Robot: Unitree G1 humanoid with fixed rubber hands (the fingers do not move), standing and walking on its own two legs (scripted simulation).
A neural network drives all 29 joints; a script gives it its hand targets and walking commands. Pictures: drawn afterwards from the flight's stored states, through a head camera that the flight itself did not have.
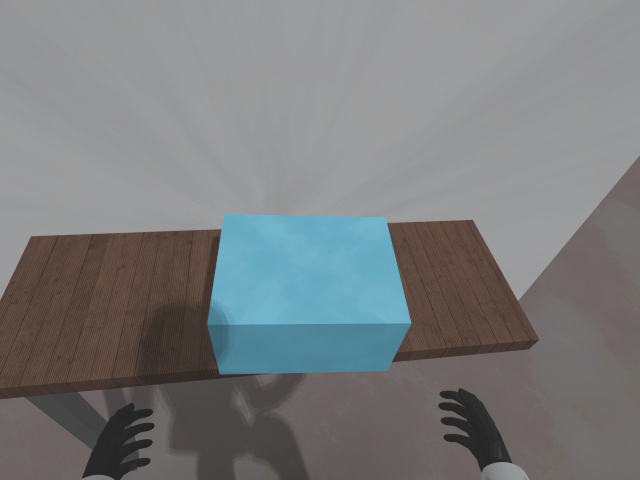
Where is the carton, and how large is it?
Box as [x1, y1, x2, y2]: [207, 214, 410, 374]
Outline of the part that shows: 224,214 207,322 220,374 387,370 410,324 410,319 385,217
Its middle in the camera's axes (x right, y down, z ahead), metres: -0.02 +0.08 +0.62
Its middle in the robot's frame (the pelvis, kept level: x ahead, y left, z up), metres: +0.40 +0.04 -0.04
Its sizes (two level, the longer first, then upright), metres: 0.262 0.198 0.149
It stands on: a table, 0.66 m high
